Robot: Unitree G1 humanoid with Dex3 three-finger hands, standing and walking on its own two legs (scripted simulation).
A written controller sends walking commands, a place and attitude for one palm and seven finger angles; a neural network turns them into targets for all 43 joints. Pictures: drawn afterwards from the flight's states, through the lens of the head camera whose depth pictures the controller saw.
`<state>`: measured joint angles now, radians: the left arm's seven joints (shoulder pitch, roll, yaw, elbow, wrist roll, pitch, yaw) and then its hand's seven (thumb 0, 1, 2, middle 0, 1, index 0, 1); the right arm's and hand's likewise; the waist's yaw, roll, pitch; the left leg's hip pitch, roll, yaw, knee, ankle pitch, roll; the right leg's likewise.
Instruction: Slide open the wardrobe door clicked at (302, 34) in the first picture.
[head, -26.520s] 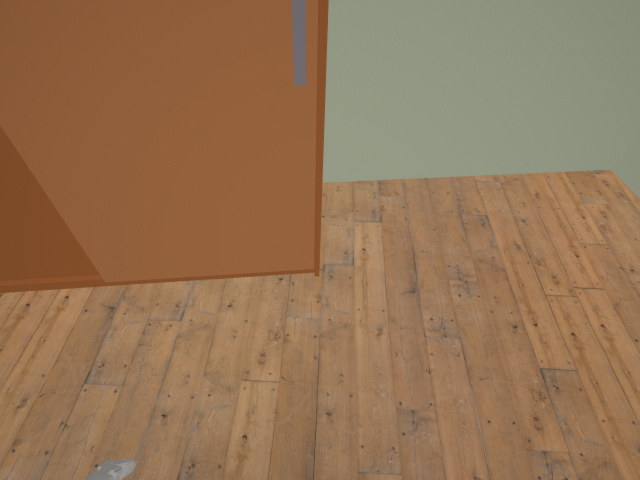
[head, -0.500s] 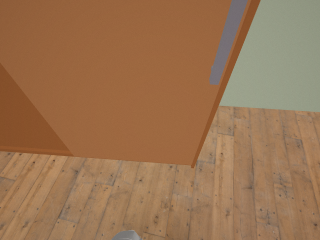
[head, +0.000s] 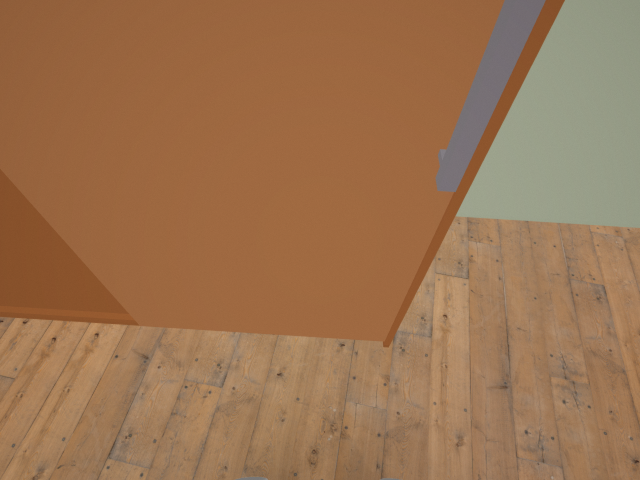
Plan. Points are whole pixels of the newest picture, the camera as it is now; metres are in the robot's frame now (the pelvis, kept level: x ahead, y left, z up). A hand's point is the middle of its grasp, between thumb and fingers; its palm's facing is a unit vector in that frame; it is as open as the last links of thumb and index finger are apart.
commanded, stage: come to a stop and stand still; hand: right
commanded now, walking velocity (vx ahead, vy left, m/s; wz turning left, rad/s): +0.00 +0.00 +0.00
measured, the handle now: (478, 87) +0.52 -0.15 +0.20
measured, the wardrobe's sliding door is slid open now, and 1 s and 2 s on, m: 0.00 0.00 0.00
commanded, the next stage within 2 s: look again from close up in 1.24 s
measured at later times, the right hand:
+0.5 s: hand out of the picture -0.01 -0.21 -0.17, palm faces +0.01 +0.98 -0.20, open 7.4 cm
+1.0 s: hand out of the picture +0.03 -0.21 -0.16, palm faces -0.02 +0.97 -0.25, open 7.4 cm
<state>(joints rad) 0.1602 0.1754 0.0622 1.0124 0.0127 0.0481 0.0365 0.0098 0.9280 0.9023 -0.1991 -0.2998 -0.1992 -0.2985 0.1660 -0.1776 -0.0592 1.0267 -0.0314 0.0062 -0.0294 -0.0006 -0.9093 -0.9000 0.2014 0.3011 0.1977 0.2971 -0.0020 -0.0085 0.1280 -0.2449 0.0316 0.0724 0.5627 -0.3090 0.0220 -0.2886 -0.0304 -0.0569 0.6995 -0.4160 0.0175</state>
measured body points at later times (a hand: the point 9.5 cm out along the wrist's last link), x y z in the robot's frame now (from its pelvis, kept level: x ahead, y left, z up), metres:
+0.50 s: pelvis -0.02 -0.02 +0.01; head +0.01 -0.03 +0.46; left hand +0.01 +0.21 -0.15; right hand -0.01 -0.26 -0.15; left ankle -0.01 +0.11 -0.73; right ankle -0.02 -0.14 -0.73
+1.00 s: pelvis -0.01 -0.02 +0.00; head -0.01 +0.00 +0.45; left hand +0.00 +0.21 -0.16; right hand +0.03 -0.26 -0.14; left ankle -0.01 +0.11 -0.73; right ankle -0.02 -0.14 -0.73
